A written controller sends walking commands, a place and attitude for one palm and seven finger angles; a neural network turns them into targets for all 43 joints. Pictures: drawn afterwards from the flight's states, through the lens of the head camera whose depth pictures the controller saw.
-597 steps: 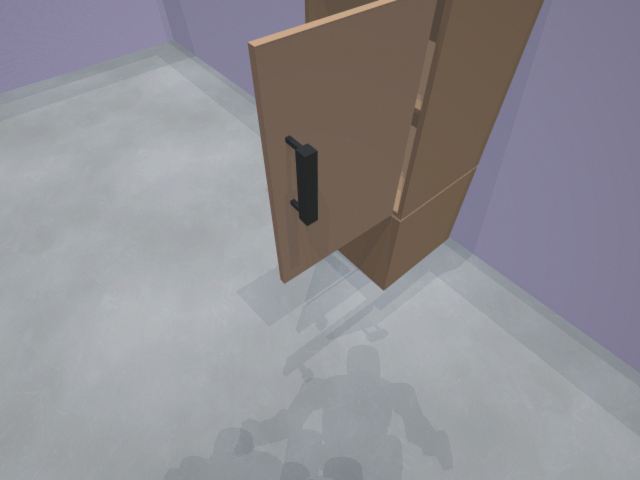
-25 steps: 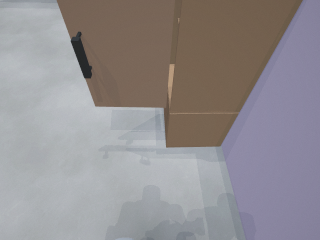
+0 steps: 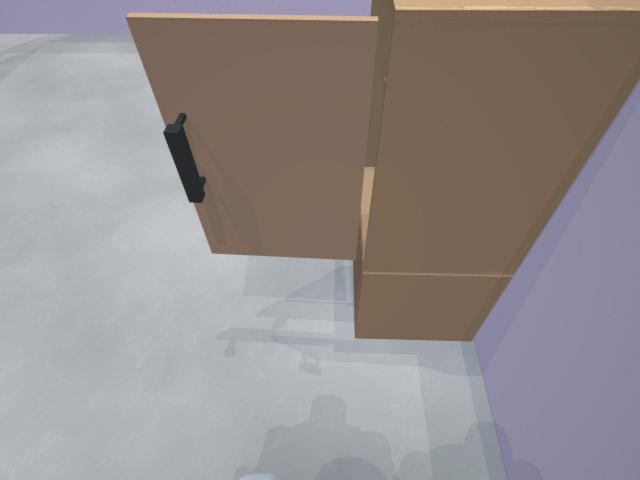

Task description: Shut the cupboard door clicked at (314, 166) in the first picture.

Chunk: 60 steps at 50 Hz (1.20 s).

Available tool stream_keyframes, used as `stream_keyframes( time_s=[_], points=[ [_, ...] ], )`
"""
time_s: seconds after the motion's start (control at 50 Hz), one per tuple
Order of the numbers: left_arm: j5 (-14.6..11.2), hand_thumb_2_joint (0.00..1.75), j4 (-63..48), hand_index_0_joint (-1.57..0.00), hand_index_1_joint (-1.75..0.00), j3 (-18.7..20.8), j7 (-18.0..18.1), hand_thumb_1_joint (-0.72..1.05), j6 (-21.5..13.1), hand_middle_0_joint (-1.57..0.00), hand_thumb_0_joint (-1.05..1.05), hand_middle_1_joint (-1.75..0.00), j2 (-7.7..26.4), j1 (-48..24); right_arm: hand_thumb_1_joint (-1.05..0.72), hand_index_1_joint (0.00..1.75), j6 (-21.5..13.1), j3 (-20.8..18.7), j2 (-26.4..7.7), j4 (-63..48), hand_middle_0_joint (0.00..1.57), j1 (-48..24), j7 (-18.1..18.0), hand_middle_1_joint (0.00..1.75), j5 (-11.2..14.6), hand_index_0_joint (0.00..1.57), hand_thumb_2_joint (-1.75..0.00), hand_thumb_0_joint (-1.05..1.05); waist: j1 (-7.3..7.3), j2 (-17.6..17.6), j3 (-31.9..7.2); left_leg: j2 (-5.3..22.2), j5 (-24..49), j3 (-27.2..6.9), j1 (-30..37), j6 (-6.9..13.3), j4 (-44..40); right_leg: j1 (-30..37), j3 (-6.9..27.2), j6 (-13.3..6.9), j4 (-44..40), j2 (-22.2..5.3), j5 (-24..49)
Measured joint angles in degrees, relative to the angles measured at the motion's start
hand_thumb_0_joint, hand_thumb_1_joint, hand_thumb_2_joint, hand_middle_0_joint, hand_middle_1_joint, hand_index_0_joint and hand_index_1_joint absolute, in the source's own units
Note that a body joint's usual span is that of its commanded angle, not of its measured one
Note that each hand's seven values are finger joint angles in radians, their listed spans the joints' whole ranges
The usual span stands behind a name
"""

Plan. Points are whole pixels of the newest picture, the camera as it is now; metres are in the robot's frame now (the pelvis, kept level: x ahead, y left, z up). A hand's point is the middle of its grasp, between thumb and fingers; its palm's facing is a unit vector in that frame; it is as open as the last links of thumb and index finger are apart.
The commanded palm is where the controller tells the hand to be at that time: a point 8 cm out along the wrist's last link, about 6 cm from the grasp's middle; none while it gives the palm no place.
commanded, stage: take the last steps up to it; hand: left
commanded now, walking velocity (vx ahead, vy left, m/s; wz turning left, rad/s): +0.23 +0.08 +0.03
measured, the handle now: (189, 159) +0.67 +0.30 +0.00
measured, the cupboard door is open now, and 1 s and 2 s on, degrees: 88 88 88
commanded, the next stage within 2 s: come to a stop and stand still in 0.20 s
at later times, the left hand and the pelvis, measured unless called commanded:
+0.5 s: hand (185, 438) +0.21 +0.23 -0.18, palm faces +0.02 -0.98 -0.22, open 7.3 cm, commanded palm none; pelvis +0.15 +0.04 -0.01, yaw -1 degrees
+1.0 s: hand (174, 421) +0.23 +0.25 -0.17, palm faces +0.00 -0.97 -0.22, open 7.3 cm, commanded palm none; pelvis +0.15 +0.05 +0.00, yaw -1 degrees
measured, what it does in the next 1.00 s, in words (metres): walks ahead: left foot, then right foot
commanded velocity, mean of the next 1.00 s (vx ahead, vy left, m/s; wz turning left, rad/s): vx -0.06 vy -0.02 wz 0.00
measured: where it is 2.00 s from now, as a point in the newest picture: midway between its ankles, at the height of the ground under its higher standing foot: outside the picture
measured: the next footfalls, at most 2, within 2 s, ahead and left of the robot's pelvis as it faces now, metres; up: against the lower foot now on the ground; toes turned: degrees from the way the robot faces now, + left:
left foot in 0.20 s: +0.18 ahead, +0.16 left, +0.00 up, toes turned +2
right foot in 0.48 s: +0.22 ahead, -0.07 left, +0.00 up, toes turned -6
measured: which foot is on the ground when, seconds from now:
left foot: up 0.00-0.18, down 0.20-1.00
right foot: down 0.00-0.20, up 0.22-0.46, down 0.48-0.74, up 0.76-1.00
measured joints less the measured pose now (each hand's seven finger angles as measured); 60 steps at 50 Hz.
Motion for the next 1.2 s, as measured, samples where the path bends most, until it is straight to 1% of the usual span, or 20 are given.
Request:
stream_keyframes(
  time_s=[0.08,0.16,0.2,0.24,0.28,0.32,0.38,0.44,0.48,0.54,0.64,0.7,0.74,0.8,0.86,0.9,0.98,1.06,1.08,1.2],
  points=[
    [0.11,0.90,3.06,-0.20,-0.30,-0.07,-0.11,0.92,-0.43,-0.20,0.00,-0.30,-0.27,2.83,-0.91,0.30,-1.01,-0.20,0.33,-1.72,0.20,-2.26,0.49,0.29,0.23,0.20,-0.90,0.01,0.18,-2.13,0.09,1.74,4.50,1.75,-2.76,-1.16,-9.21,4.46,-0.49,0.75,-5.95,-0.90,0.98],
    [0.08,0.90,5.65,-0.21,-0.30,0.03,-0.44,0.91,0.00,-0.20,0.00,-0.30,-0.32,5.00,-0.91,0.30,-2.28,0.06,0.32,-3.17,0.20,-4.72,0.66,0.29,0.28,0.20,-0.90,0.01,1.41,-3.24,0.81,1.28,8.03,3.10,-0.48,-0.57,-21.42,7.07,-0.80,2.72,-4.86,-2.32,-2.21],
    [-0.12,0.90,6.35,-0.21,-0.30,0.08,-0.50,0.91,0.59,-0.20,0.00,-0.30,-0.50,6.63,-0.91,0.30,-3.54,0.34,-0.25,-4.26,0.20,-5.46,0.43,0.29,-0.03,0.20,-0.90,0.01,1.83,-2.55,0.60,1.33,11.45,3.23,2.02,0.80,-26.21,5.48,-0.63,2.93,1.83,-2.69,-6.35],
    [-0.33,0.90,7.02,-0.21,-0.30,0.10,-0.35,0.91,1.92,-0.20,0.00,-0.30,0.31,6.27,-0.91,0.30,-4.35,0.50,0.63,-4.86,0.20,-6.82,-0.54,0.29,-0.24,0.20,-0.90,0.01,1.59,-3.82,1.24,0.66,10.67,4.22,1.24,2.04,-21.97,-0.44,2.00,1.11,17.46,-3.10,-12.08],
    [-0.29,0.90,7.15,-0.20,-0.30,0.16,-0.13,0.91,2.78,-0.20,0.00,-0.30,1.07,5.02,-0.91,0.30,-4.58,0.98,1.63,-5.38,0.20,-7.12,-1.26,0.29,-0.15,0.20,-0.90,0.01,1.60,-4.47,1.15,0.30,8.30,5.22,2.42,2.41,-21.56,-7.13,3.59,-0.30,31.04,-2.20,-12.39],
    [-0.14,0.90,6.48,-0.20,-0.30,0.30,-0.23,0.91,3.01,-0.20,0.00,-0.30,1.53,3.20,-0.91,0.30,-4.68,1.45,2.44,-5.31,0.20,-6.72,-1.81,0.29,-0.11,0.20,-0.90,0.01,1.64,-4.38,0.81,-0.15,8.24,5.84,4.57,2.15,-24.08,-11.97,3.23,-0.66,35.98,-1.85,-9.94],
    [-0.32,0.90,4.43,-0.20,-0.30,0.16,0.13,0.91,2.82,-0.19,0.00,-0.30,1.58,0.37,-0.93,0.30,-4.62,1.41,2.42,-4.49,0.20,-5.99,-2.97,0.30,0.07,0.20,-0.90,0.00,1.42,-3.78,0.32,-0.99,9.27,6.26,7.78,2.39,-28.40,-14.64,2.57,-0.20,29.41,-1.46,-6.86],
    [-0.51,0.90,2.43,-0.20,-0.30,-0.36,0.66,0.91,2.54,-0.19,0.00,-0.30,1.58,-2.24,-0.94,0.30,-3.65,2.03,2.13,-3.00,0.20,-5.50,-3.09,0.30,0.22,0.20,-0.90,0.00,1.03,-3.32,0.20,-1.34,8.54,5.99,9.60,2.13,-29.02,-12.12,2.53,0.45,15.28,-0.56,-1.78],
    [-0.39,0.90,1.29,-0.20,-0.30,-0.54,0.93,0.91,2.41,-0.19,0.00,-0.30,2.26,-3.10,-0.93,0.30,-2.51,2.17,2.54,-2.08,0.20,-5.18,-2.90,0.30,0.63,0.20,-0.90,0.00,1.06,-4.35,-0.15,-1.96,6.53,6.46,9.90,1.56,-27.01,-9.38,3.78,-0.12,7.38,-0.52,4.12],
    [-0.20,0.90,0.90,-0.20,-0.30,-0.99,0.83,0.92,3.13,-0.19,0.00,-0.30,1.87,-4.66,-0.93,0.30,-0.62,1.51,2.06,-1.48,0.20,-5.46,-2.49,0.30,1.06,0.20,-0.90,0.00,0.25,-2.50,-0.32,-0.78,4.35,5.87,9.69,0.75,-24.68,-8.57,3.40,-1.50,7.57,0.64,1.01],
    [-0.26,0.90,-0.01,-0.20,-0.30,-0.89,1.32,0.91,3.26,-0.19,0.00,-0.30,1.63,-7.12,-0.92,0.30,1.00,0.68,1.66,-1.77,0.20,-5.44,-2.52,0.30,1.39,0.20,-0.90,0.01,-1.00,-2.02,0.49,-1.21,-5.10,2.11,7.95,-1.48,-16.75,-7.41,2.59,-1.84,5.53,1.19,1.04],
    [-0.48,0.90,-0.50,-0.20,-0.30,-0.43,1.56,0.91,3.37,-0.20,0.00,-0.30,1.93,-8.37,-0.91,0.30,1.08,0.61,1.56,-1.81,0.20,-5.44,-2.69,0.30,1.50,0.20,-0.90,0.01,-0.98,-3.06,1.46,-1.51,-2.26,1.85,9.54,-2.36,-21.14,-6.99,2.73,-1.16,4.96,0.87,1.49],
    [-0.93,0.90,-0.75,-0.20,-0.30,-0.14,1.50,0.91,3.85,-0.20,0.00,-0.30,2.31,-8.69,-0.91,0.30,0.76,0.66,1.42,-1.92,0.20,-5.14,-2.72,0.30,1.21,0.20,-0.90,0.01,-0.97,-3.58,1.68,-1.30,5.42,2.32,10.80,-0.56,-25.14,-7.49,2.79,-0.38,6.28,0.69,1.06],
    [-1.05,0.90,-0.94,-0.20,-0.30,0.21,1.69,0.91,5.52,-0.20,0.00,-0.30,3.14,-8.51,-0.91,0.30,0.53,0.99,1.73,-2.62,0.20,-4.62,-3.05,0.30,0.50,0.20,-0.90,0.01,-0.82,-3.98,1.44,-1.09,3.57,2.96,10.98,2.18,-25.44,-10.79,5.68,0.07,17.95,2.22,-9.15],
    [-1.11,0.90,-0.89,-0.20,-0.30,0.82,1.72,0.91,6.41,-0.20,0.00,-0.30,3.86,-8.80,-0.91,0.30,0.02,1.44,2.24,-3.43,0.20,-4.11,-3.64,0.30,0.02,0.20,-0.90,0.01,-1.14,-3.48,1.71,-0.47,4.50,2.22,10.81,2.29,-27.09,-13.10,7.70,0.52,28.95,3.96,-11.63],
    [-1.11,0.90,-0.96,-0.20,-0.30,0.96,1.65,0.91,6.46,-0.19,0.00,-0.30,4.21,-8.71,-0.90,0.30,-0.21,1.67,2.53,-3.58,0.20,-4.01,-3.77,0.30,-0.03,0.20,-0.90,0.01,-0.94,-3.23,1.86,-0.15,5.63,1.96,10.62,2.10,-28.27,-12.81,7.99,0.82,29.90,4.04,-11.08],
    [-1.03,0.90,-0.48,-0.20,-0.30,0.56,1.28,0.91,6.41,-0.19,0.00,-0.30,4.29,-7.79,-0.90,0.30,-0.61,1.75,2.66,-3.20,0.20,-4.17,-3.45,0.30,-0.04,0.20,-0.90,0.01,-0.89,-2.44,1.71,0.41,6.95,1.88,10.05,1.53,-29.52,-8.50,7.14,0.91,20.82,2.93,-10.55],
    [-0.99,0.90,0.21,-0.20,-0.30,-0.11,0.96,0.91,5.42,-0.19,0.00,-0.30,4.18,-5.97,-0.91,0.30,-0.68,1.45,2.42,-2.29,0.20,-3.79,-2.97,0.30,0.51,0.20,-0.90,0.01,-0.85,-2.56,0.81,0.17,6.64,2.29,8.73,0.39,-27.85,-0.73,6.56,0.15,3.07,1.75,-0.44],
    [-0.91,0.90,0.56,-0.20,-0.30,-0.21,1.07,0.91,4.92,-0.19,0.00,-0.30,4.30,-5.31,-0.91,0.30,-0.55,1.39,2.44,-1.97,0.20,-3.80,-2.80,0.30,0.75,0.20,-0.90,0.01,-0.61,-3.23,0.39,-0.18,6.18,2.92,8.22,0.00,-26.94,0.59,7.11,0.12,0.29,1.27,-2.31],
    [-0.98,0.90,4.14,-0.20,-0.30,-1.84,1.24,0.91,3.77,-0.19,0.00,-0.30,1.82,-2.96,-0.91,0.30,-0.20,1.38,1.31,0.31,0.20,-4.01,-2.41,0.30,0.85,0.20,-0.90,0.01,-1.59,-1.42,-0.02,0.96,7.97,2.16,10.75,-1.37,-29.79,2.21,6.49,-0.31,-0.66,2.61,-2.22]
  ],
)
